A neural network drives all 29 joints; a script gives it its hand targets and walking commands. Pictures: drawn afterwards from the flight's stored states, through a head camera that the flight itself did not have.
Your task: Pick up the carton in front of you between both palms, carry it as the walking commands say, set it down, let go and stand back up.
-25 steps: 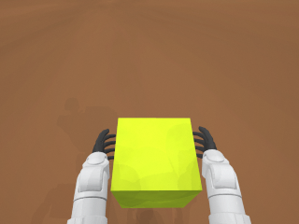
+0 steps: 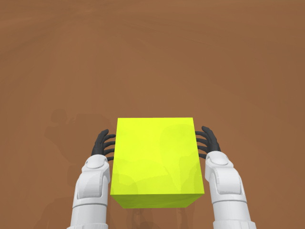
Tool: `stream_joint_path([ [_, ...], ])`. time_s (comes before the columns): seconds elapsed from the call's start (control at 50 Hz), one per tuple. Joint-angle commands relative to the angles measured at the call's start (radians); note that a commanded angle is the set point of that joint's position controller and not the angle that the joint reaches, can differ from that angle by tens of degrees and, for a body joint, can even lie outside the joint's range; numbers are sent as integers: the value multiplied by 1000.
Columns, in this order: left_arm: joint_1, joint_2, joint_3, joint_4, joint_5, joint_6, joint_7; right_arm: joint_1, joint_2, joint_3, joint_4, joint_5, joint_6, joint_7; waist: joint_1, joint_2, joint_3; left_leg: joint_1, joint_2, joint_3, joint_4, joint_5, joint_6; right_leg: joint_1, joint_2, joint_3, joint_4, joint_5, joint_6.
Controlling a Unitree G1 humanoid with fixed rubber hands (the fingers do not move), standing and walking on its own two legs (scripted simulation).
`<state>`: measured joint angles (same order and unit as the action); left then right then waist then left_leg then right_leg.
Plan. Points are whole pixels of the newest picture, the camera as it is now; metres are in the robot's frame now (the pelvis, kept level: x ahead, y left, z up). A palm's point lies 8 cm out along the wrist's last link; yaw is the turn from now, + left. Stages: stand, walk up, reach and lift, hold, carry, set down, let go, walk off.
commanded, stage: carry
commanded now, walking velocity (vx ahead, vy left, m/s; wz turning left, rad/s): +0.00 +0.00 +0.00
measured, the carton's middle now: (155, 166) +0.32 +0.00 -0.07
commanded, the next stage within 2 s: hold in 1.72 s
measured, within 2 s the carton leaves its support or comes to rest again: neither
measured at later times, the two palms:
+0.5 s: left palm (111, 129) +0.40 +0.12 +0.02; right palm (207, 120) +0.42 -0.17 +0.01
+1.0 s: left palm (97, 139) +0.37 +0.16 +0.02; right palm (198, 127) +0.39 -0.14 +0.02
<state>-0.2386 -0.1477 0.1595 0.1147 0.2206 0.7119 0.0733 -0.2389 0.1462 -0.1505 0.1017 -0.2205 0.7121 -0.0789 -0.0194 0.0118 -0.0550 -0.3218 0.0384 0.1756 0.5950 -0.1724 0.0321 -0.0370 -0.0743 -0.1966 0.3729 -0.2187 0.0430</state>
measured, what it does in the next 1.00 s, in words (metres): steps on the spot: left foot, then right foot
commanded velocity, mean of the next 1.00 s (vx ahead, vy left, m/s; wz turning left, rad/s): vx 0.00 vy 0.00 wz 0.00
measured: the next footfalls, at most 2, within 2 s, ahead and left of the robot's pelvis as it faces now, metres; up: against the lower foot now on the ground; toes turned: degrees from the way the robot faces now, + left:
left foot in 0.06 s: +0.04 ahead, +0.08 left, +0.00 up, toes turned +13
right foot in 0.26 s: +0.18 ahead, -0.10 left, +0.00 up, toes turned +22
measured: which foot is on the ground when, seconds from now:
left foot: up 0.00-0.04, down 0.06-1.00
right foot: down 0.00-0.06, up 0.08-0.24, down 0.26-1.00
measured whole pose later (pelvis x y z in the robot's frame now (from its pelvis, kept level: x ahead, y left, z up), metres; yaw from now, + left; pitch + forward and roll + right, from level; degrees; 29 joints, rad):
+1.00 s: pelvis +0.08 -0.01 -0.03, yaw +4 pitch +2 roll +0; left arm -0.29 -0.16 0.19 0.23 0.26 0.74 0.05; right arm -0.28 0.16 -0.22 0.22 -0.28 0.71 -0.05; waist 0.01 0.02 -0.09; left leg -0.15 0.02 0.11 0.53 -0.41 0.02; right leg -0.37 -0.01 -0.15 0.53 -0.19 -0.06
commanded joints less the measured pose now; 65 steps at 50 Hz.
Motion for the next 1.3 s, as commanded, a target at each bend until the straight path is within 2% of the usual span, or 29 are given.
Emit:
stream_joint_path([
  [0.0,-405,-914,-628,-113,-273,-21,-262,-397,904,637,-67,260,-22,280,-22,201,-346,792,78,-94,-252,1156,63,-465,86,-27,693,5,-20],
  [0.02,-393,-896,-620,-95,-264,-13,-264,-361,892,619,-41,272,-8,283,-24,250,-366,931,233,-197,-87,1530,150,-664,128,18,773,-422,-41],
  [0.04,-352,-884,-615,-80,-246,-4,-264,-380,888,626,-67,294,4,284,-37,161,-373,867,261,-226,-107,1413,168,-660,93,85,732,-440,-65],
  [0.06,-343,-861,-599,-45,-237,1,-266,-415,872,620,-46,306,9,280,-20,90,-339,756,252,-229,-117,1210,134,-612,52,129,588,-405,-98],
  [0.08,-322,-853,-597,-31,-242,-2,-264,-428,871,623,-45,319,7,278,-22,68,-303,750,226,-207,-114,1052,113,-660,47,137,409,-367,-96],
  [0.1,-329,-868,-589,-35,-234,-7,-261,-445,885,615,-56,320,-1,278,-9,61,-312,686,211,-140,-137,944,107,-572,42,114,302,-219,-88],
  [0.12,-366,-875,-574,-45,-233,-7,-261,-417,901,611,-34,293,-3,278,-7,88,-326,561,176,-72,-144,808,97,-394,51,72,182,-74,-75],
  [0.14,-416,-894,-583,-85,-252,-10,-265,-382,912,610,-17,275,-1,280,-7,138,-301,468,131,-41,-153,717,91,-312,85,27,123,55,-62],
  [0.16,-465,-894,-599,-118,-274,-12,-270,-392,911,596,-11,268,0,281,8,132,-292,389,119,-14,-119,611,79,-221,85,18,60,201,-60],
  [0.18,-509,-898,-610,-142,-291,-10,-278,-407,916,582,-3,258,5,281,23,89,-282,287,109,1,-66,460,49,-129,45,45,29,338,-67],
  [0.2,-542,-893,-613,-153,-305,-5,-288,-407,924,570,12,247,12,280,26,35,-289,171,81,6,-17,210,15,-37,-42,153,78,615,-96],
  [0.22,-581,-888,-618,-150,-316,-3,-296,-378,929,551,37,232,16,279,21,-66,-313,108,31,-30,4,-107,-4,14,-120,257,95,881,-137],
  [0.24,-596,-887,-625,-126,-317,-3,-299,-344,926,532,62,214,15,276,17,-136,-328,110,0,-67,5,-261,-6,-23,-183,346,61,833,-166],
  [0.26,-591,-883,-606,-70,-301,-3,-300,-326,912,490,103,183,11,276,18,-127,-314,147,-5,-92,-23,-323,0,-92,-197,374,3,556,-163],
  [0.28,-579,-884,-596,-52,-289,-20,-300,-351,916,491,71,176,-3,277,21,-129,-284,137,1,-118,-79,-273,4,-83,-192,377,-10,358,-163],
  [0.3,-568,-917,-600,-39,-286,-37,-299,-403,932,510,37,186,-14,279,23,-130,-282,140,12,-114,-138,-238,-6,-69,-174,372,-9,295,-166],
  [0.34,-536,-946,-612,-48,-291,-60,-301,-450,957,568,-10,227,-40,284,25,-72,-358,190,36,-118,-87,-146,-20,-37,-147,320,19,473,-158],
  [0.36,-520,-947,-605,-39,-288,-60,-299,-472,960,586,-19,245,-44,285,22,-87,-379,194,42,-119,-85,-142,-24,-27,-147,310,38,546,-154],
  [0.42,-449,-917,-554,8,-252,-52,-288,-459,935,586,26,253,-39,285,26,-84,-426,139,45,-118,-98,-69,-40,101,-133,245,122,762,-151],
  [0.46,-431,-907,-549,-2,-241,-48,-281,-439,935,598,40,257,-31,288,28,-85,-442,119,47,-112,-96,-48,-49,134,-131,226,147,818,-156],
  [0.5,-428,-903,-551,-19,-237,-35,-276,-436,942,607,46,262,-18,291,26,-79,-434,118,51,-111,-97,-39,-53,121,-127,215,156,817,-160],
  [0.6,-429,-878,-500,28,-210,-20,-277,-419,914,529,107,220,-11,295,20,-6,-373,155,79,-119,-95,90,-48,-1,-100,193,170,673,-152],
  [0.66,-509,-893,-521,10,-230,-30,-281,-435,921,500,112,204,-23,293,19,31,-333,167,97,-131,-99,150,-42,-67,-82,189,168,541,-143],
  [0.72,-586,-918,-557,-11,-259,-34,-283,-447,933,487,109,201,-27,291,20,42,-297,165,105,-139,-117,132,-29,-111,-75,194,152,429,-138],
  [0.8,-596,-926,-554,18,-259,-33,-286,-457,933,475,113,198,-28,291,22,17,-278,160,108,-150,-136,66,-10,-146,-72,200,125,330,-127],
  [0.96,-534,-927,-497,73,-227,-27,-292,-506,943,495,105,216,-22,297,22,-28,-299,131,108,-173,-152,61,8,-122,-70,189,116,285,-114],
  [1.06,-527,-919,-472,83,-210,-22,-288,-512,940,483,125,213,-19,302,21,-3,-279,108,109,-179,-172,48,15,-133,-70,186,109,242,-111],
  [1.16,-575,-929,-489,62,-221,-23,-287,-505,944,460,150,202,-21,305,20,24,-254,99,110,-176,-186,33,18,-153,-68,187,101,210,-106],
  [1.28,-591,-943,-502,62,-232,-22,-290,-503,951,453,151,197,-22,305,20,12,-260,103,108,-173,-181,12,25,-162,-67,188,95,200,-100],
])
